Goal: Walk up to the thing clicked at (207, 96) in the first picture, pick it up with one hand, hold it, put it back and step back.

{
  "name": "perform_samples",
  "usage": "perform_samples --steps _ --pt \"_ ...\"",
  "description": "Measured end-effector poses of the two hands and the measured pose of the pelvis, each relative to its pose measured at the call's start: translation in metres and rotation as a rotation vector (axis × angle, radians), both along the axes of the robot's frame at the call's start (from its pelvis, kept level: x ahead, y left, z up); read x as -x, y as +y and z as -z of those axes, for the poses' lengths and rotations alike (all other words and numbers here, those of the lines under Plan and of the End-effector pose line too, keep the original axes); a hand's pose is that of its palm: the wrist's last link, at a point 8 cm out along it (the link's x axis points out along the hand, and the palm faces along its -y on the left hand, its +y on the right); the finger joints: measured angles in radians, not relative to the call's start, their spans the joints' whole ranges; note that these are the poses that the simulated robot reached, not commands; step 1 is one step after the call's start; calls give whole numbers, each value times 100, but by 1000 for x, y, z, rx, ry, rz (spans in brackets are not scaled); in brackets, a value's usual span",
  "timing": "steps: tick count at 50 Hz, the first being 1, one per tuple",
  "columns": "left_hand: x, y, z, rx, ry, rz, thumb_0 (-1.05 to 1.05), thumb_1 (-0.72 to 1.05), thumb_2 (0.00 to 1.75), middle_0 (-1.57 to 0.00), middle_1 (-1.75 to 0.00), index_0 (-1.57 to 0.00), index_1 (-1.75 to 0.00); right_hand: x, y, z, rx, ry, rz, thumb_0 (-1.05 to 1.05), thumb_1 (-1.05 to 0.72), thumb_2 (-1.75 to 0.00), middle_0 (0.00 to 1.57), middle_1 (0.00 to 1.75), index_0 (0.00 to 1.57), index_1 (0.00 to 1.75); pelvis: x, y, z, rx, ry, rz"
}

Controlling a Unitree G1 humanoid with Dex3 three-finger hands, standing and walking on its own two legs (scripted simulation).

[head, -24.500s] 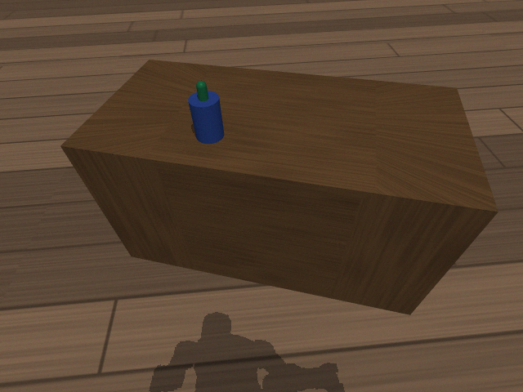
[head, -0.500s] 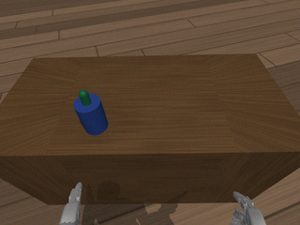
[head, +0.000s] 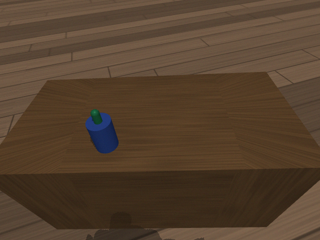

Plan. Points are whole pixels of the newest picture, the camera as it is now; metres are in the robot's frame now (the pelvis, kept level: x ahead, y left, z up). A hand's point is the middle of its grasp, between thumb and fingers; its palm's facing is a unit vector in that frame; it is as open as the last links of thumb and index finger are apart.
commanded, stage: home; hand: left
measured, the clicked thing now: (101, 128) +0.50 +0.24 -0.03
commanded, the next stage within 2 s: stand in 1.40 s
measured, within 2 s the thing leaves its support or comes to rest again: neither
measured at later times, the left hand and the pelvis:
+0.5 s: hand out of the picture +0.05 +0.26 -0.14, palm faces -0.05 -0.93 -0.36, open 17.5 cm; pelvis -0.01 +0.01 +0.01, yaw -1 degrees
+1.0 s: hand out of the picture +0.10 +0.25 -0.14, palm faces -0.05 -0.94 -0.35, open 17.6 cm; pelvis +0.02 +0.01 +0.02, yaw -1 degrees
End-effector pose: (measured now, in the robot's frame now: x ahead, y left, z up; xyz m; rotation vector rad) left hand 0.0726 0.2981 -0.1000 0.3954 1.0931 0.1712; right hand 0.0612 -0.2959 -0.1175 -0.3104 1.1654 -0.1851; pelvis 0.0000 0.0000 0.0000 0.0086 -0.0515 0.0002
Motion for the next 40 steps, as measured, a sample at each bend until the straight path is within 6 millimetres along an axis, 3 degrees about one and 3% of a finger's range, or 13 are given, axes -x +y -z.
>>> perform_samples --steps 8,20,31,40 --pt "13 -4 1 24 53 -21 -1 -58 2 -5 -4 -6 -5 21 8 1 -25 57 16 1 -90 -90 21 30 21 30 7 1 -8 0 -18 4" --pt "29 2 3 27 116 -52 -1 -55 4 -5 -4 -6 -5 32 8 -2 -18 92 37 0 -90 -90 21 30 21 30 11 4 -12 4 -18 9" --pt "27 6 4 29 157 -64 -1 -56 4 -5 -4 -6 -5 23 6 -5 -6 107 42 0 -90 -90 21 30 21 30 4 7 -14 2 -2 13" --pt "9 2 4 36 162 -58 -1 -56 3 -5 -4 -6 -5 4 8 -6 -9 99 39 0 -90 -90 21 30 21 30 -8 7 -16 5 5 16"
